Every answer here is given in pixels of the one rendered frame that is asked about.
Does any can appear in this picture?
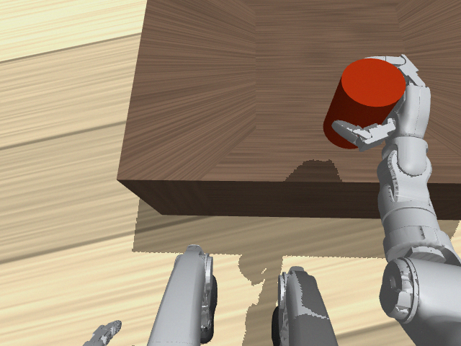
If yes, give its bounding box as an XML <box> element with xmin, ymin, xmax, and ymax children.
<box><xmin>323</xmin><ymin>58</ymin><xmax>406</xmax><ymax>149</ymax></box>

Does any right robot arm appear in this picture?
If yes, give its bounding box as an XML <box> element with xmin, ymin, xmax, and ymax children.
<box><xmin>377</xmin><ymin>136</ymin><xmax>461</xmax><ymax>346</ymax></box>

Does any left robot foot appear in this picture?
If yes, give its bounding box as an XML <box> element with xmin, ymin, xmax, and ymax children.
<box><xmin>200</xmin><ymin>275</ymin><xmax>218</xmax><ymax>344</ymax></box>

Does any left robot hand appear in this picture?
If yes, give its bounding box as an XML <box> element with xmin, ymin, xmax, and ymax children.
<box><xmin>83</xmin><ymin>320</ymin><xmax>122</xmax><ymax>346</ymax></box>

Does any right robot hand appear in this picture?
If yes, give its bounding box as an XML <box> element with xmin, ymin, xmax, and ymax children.
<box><xmin>331</xmin><ymin>54</ymin><xmax>431</xmax><ymax>152</ymax></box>

